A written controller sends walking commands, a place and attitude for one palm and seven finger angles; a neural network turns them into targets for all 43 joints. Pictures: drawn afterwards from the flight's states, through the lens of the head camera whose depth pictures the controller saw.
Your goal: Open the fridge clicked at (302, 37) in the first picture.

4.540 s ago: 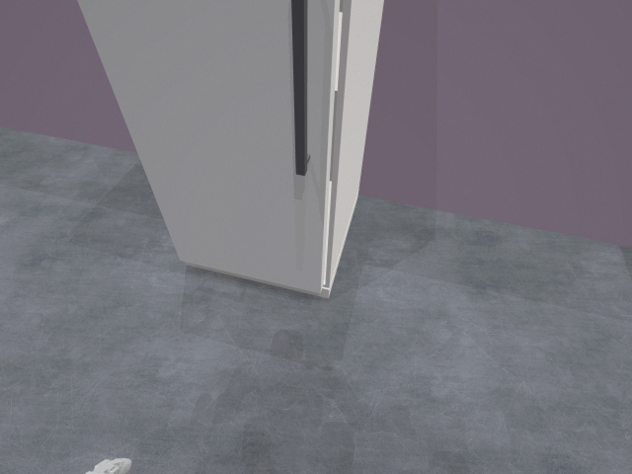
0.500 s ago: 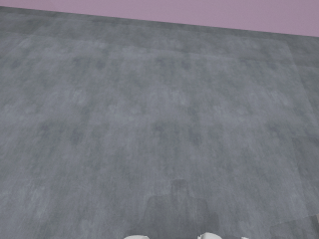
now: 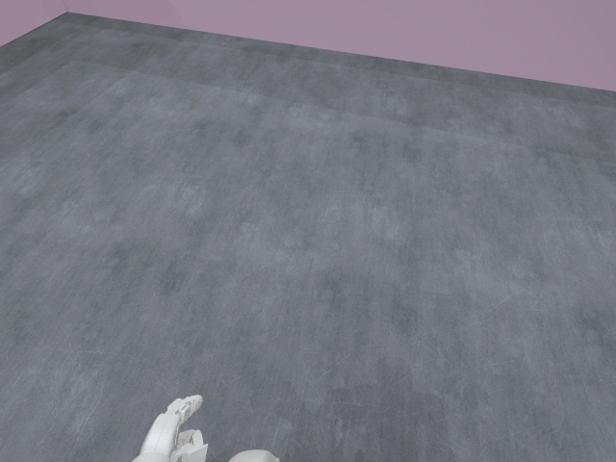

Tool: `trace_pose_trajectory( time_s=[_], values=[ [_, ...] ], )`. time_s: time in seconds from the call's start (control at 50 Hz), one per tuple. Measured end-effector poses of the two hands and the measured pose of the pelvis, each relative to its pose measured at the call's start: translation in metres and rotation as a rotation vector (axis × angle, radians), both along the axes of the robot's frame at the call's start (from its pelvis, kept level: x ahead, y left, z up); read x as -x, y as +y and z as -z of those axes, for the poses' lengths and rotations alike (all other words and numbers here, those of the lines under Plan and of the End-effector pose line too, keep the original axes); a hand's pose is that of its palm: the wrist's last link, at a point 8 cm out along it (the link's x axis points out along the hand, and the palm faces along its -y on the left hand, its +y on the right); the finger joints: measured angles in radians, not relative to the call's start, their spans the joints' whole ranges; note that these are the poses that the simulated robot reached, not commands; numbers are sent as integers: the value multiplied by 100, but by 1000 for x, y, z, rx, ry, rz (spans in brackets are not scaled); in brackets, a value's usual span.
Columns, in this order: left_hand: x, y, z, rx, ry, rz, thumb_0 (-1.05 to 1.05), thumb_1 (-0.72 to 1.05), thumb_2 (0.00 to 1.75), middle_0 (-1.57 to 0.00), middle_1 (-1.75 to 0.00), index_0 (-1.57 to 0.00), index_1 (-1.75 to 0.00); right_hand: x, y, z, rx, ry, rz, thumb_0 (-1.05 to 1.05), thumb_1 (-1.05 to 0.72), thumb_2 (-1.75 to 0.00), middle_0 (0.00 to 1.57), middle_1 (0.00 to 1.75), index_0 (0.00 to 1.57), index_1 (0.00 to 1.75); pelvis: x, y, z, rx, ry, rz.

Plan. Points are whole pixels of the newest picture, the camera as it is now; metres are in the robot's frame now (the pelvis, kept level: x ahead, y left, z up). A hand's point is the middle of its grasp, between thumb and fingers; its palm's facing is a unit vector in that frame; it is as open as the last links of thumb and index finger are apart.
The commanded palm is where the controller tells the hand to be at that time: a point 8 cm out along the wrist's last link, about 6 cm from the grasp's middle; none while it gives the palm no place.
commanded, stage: walk to a spot facing it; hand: right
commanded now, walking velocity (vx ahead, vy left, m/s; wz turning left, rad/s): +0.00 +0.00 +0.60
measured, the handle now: out of the picture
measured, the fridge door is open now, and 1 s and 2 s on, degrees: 0 0 0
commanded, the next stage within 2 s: none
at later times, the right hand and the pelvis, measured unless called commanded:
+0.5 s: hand (379, 379) +0.26 -0.10 -0.14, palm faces -0.32 +0.90 -0.28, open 7.4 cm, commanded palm none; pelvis +0.05 +0.03 +0.00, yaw +18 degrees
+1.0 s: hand (412, 389) +0.25 -0.16 -0.17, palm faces -0.51 +0.84 -0.19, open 7.4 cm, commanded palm none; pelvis +0.08 -0.02 +0.01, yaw +36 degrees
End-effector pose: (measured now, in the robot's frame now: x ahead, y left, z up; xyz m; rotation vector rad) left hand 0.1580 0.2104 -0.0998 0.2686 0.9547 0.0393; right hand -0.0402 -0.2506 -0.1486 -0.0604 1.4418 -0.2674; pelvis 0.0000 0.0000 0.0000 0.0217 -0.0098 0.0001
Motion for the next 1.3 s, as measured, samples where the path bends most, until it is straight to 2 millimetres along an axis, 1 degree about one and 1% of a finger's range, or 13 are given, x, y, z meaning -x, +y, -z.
trace_pose_trajectory(
  time_s=[0.1, 0.2, 0.26, 0.32, 0.4, 0.48, 0.6, 0.74, 0.84, 0.96, 1.06, 1.14, 1.3],
  values=[
    [57, 12, 8, -13, 143, -154, 0, 90, 90, -20, -30, -20, -30, -79, -20, -11, 21, -94, -109, 1, -91, -90, 20, 30, 20, 30, -15, -10, -8, -9, 5, -62],
    [119, 31, 16, -23, 272, -318, 0, 91, 90, -20, -30, -20, -30, -159, -14, -21, 37, -182, -237, 1, -91, -90, 19, 30, 19, 29, -27, -9, -8, -2, 11, -128],
    [154, 39, 22, -13, 343, -401, 0, 91, 90, -20, -30, -20, -30, -206, 4, -26, 39, -232, -326, 1, -91, -90, 19, 30, 19, 29, -33, -3, -7, 6, 16, -170],
    [184, 48, 31, 12, 398, -480, 0, 91, 90, -20, -30, -20, -30, -249, 31, -31, 43, -287, -423, 1, -91, -90, 19, 30, 19, 29, -38, 7, -2, 16, 21, -215],
    [211, 59, 52, 54, 456, -549, 0, 91, 90, -20, -30, -20, -30, -294, 72, -33, 57, -387, -533, 1, -91, -90, 19, 30, 20, 30, -44, 26, 12, 27, 24, -261],
    [207, 65, 51, 66, 451, -586, 0, 91, 90, -20, -30, -20, -30, -305, 96, -41, 49, -404, -573, 0, -91, -90, 20, 30, 20, 30, -48, 32, 6, 33, 12, -304],
    [167, 69, 40, 78, 310, -613, 0, 91, 90, -20, -30, -20, -30, -302, 110, -41, 17, -347, -620, 0, -90, -90, 20, 30, 20, 30, -55, 32, -3, 40, 13, -375],
    [123, 62, 26, 45, 182, -634, 0, 91, 90, -20, -30, -20, -30, -298, 90, -22, -21, -279, -636, 1, -90, -90, 20, 30, 20, 30, -65, 13, 0, 24, 19, -459],
    [116, 47, 14, -10, 130, -658, 0, 90, 90, -20, -30, -20, -30, -304, 65, -2, -38, -224, -645, 1, -90, -90, 20, 30, 20, 30, -73, -6, 6, 15, 20, -525],
    [137, 25, 1, -11, 169, -725, 0, 90, 90, -20, -30, -20, -30, -309, 49, -9, -40, -158, -700, 1, -90, -90, 20, 30, 20, 30, -79, -14, -7, -4, 25, -599],
    [166, 11, 4, 21, 210, -813, 0, 90, 90, -20, -30, -20, -30, -315, 56, -14, -32, -119, -759, 1, -91, -90, 20, 30, 20, 30, -81, -14, -11, -11, 30, -660],
    [200, 0, 13, 63, 256, -899, 0, 90, 90, -20, -30, -20, -30, -325, 82, -16, -33, -125, -839, 1, -91, -90, 20, 30, 20, 30, -76, -9, -9, -5, 28, -718],
    [279, -7, 51, 152, 343, -1052, 0, 90, 90, -20, -30, -20, -30, -348, 165, -23, -29, -288, -1021, 1, -91, -90, 20, 30, 20, 30, -55, 13, 10, 20, 15, -817]
  ],
)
